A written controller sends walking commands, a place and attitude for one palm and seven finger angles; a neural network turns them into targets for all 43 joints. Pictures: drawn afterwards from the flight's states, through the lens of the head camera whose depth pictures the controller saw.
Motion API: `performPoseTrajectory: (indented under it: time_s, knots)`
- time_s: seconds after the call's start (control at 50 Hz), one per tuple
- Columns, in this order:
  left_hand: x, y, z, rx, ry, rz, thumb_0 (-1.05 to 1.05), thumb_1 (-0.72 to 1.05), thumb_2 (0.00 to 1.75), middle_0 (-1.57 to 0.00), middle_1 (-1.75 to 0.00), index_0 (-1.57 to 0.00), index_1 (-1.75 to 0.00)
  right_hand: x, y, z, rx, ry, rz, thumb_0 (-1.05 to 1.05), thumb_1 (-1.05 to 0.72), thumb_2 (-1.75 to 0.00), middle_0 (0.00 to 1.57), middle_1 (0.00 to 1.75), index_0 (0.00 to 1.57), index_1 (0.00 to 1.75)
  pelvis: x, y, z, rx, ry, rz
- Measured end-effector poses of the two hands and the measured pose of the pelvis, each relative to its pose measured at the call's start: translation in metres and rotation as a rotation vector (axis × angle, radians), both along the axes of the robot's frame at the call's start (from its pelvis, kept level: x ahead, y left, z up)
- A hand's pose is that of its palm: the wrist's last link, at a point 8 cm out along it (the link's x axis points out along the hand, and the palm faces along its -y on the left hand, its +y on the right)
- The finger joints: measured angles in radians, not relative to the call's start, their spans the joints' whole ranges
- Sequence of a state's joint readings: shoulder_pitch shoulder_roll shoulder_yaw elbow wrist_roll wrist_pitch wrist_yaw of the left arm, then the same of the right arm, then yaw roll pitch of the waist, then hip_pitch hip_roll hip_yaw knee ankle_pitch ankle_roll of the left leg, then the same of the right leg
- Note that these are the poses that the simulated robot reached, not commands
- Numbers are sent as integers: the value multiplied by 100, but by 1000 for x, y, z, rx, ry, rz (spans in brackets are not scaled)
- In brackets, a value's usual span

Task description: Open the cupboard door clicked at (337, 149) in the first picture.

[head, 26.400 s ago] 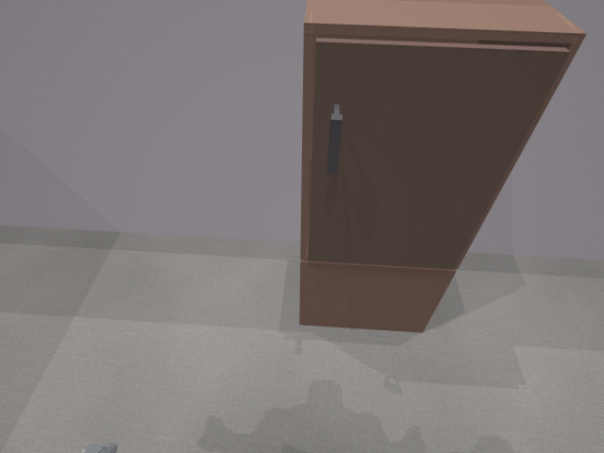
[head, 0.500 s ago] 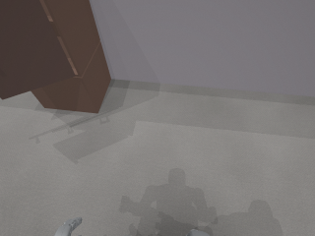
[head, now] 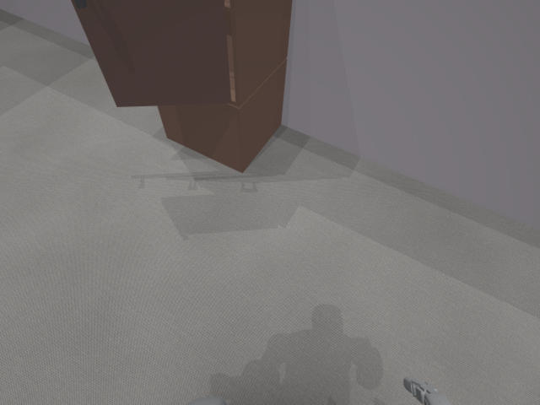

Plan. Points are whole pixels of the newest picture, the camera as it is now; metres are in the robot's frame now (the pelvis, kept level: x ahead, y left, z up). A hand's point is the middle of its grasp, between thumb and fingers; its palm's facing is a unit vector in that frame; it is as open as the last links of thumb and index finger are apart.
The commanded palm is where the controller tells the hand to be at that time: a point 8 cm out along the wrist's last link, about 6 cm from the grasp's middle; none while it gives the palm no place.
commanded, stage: turn to face it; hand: left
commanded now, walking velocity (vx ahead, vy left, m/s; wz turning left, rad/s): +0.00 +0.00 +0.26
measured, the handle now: out of the picture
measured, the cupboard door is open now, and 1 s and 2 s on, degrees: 35 35 35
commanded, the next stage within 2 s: take the last steps up to it in 0.20 s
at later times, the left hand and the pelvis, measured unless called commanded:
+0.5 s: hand out of the picture +0.05 +0.16 -0.14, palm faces +0.18 -0.95 -0.24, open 7.3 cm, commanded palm none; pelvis +0.03 -0.03 +0.02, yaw +8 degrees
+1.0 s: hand out of the picture +0.07 +0.25 -0.16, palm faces +0.31 -0.93 -0.19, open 7.4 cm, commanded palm none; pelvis +0.15 +0.08 +0.01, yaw +14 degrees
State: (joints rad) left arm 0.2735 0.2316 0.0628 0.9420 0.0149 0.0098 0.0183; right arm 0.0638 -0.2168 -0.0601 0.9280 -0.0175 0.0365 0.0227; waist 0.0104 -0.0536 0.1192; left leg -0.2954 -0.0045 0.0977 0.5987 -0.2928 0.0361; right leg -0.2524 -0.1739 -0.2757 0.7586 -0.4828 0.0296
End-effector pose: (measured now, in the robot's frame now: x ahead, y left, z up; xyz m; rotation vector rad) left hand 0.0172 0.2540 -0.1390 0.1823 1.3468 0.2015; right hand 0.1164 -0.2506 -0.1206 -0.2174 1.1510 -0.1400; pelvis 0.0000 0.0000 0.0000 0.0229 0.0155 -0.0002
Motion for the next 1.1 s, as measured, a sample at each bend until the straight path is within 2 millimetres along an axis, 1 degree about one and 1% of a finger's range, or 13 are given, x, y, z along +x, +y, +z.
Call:
performPoseTrajectory:
  time_s: [0.06, 0.16, 0.28, 0.38, 0.46, 0.54, 0.62, 0.7, 0.86, 0.9, 0.94, 1.0, 1.1]
  knots:
    - [-8, 11, 0, 10, 43, 38, 1, 91, 90, -20, -30, -20, -30, 13, 11, 8, -17, -35, 33, 1, -90, -90, 20, 30, 20, 30, 2, 5, 3, -7, -6, 15]
    - [4, 13, 12, 3, -2, 66, 1, 92, 90, -19, -30, -20, -30, 12, 21, 15, -18, -16, 63, 1, -90, -90, 20, 30, 20, 30, 6, 7, 14, -23, -4, 40]
    - [24, -5, 22, 0, -64, 59, 1, 91, 90, -19, -30, -20, -30, -6, 20, 6, 25, 42, 60, 1, -90, -90, 20, 30, 20, 30, 9, -3, 18, -23, -4, 63]
    - [36, -29, 22, 19, -117, 49, 1, 91, 90, -19, -30, -20, -30, -24, 4, -18, 72, 102, 32, 1, -90, -90, 20, 30, 20, 30, 13, -23, 7, 2, -4, 81]
    - [26, -47, 29, 10, -125, 90, 1, 91, 90, -20, -30, -20, -30, -31, -8, -21, 80, 177, 47, 1, -90, -90, 20, 30, 20, 30, 20, -29, 12, 3, -21, 121]
    - [5, -53, 35, 8, -74, 152, 1, 93, 90, -20, -30, -20, -30, -23, -14, -11, 77, 211, 63, 1, -90, -90, 20, 30, 20, 30, 33, -30, 22, 14, -15, 156]
    - [-17, -54, 36, -8, -9, 215, 1, 93, 90, -20, -30, -20, -30, -1, -8, -5, 65, 229, 102, 1, -91, -90, 20, 30, 20, 30, 49, -24, 26, 23, -5, 197]
    - [-40, -53, 33, -34, 70, 285, 1, 92, 90, -20, -30, -20, -30, 39, 13, -3, 57, 220, 170, 1, -91, -90, 19, 30, 20, 30, 66, -9, 25, 24, 0, 234]
    - [-64, -24, 7, -116, 261, 384, 1, 91, 90, -20, -30, -20, -30, 154, 98, -10, 43, 33, 304, 1, -91, -90, 19, 30, 20, 30, 110, 51, 0, -4, 4, 264]
    - [-51, -6, 1, -118, 278, 376, 1, 91, 90, -20, -30, -20, -30, 169, 115, -9, 36, -13, 298, 1, -91, -90, 20, 30, 20, 30, 118, 64, -3, 0, -5, 259]
    - [-23, 14, 0, -104, 243, 356, 1, 91, 90, -20, -30, -20, -30, 172, 127, -6, 37, -20, 281, 0, -91, -90, 20, 30, 20, 30, 129, 73, 1, 0, -8, 246]
    - [36, 44, 5, -77, 129, 315, 1, 91, 90, -20, -30, -20, -30, 166, 138, -1, 42, 8, 244, 0, -91, -90, 20, 30, 20, 30, 146, 85, 10, 4, -11, 238]
    - [143, 81, 20, -35, -74, 244, 1, 92, 90, -19, -30, -20, -30, 154, 131, 1, 23, 92, 182, -1, -94, -90, 20, 30, 20, 30, 178, 101, 19, 14, -11, 227]
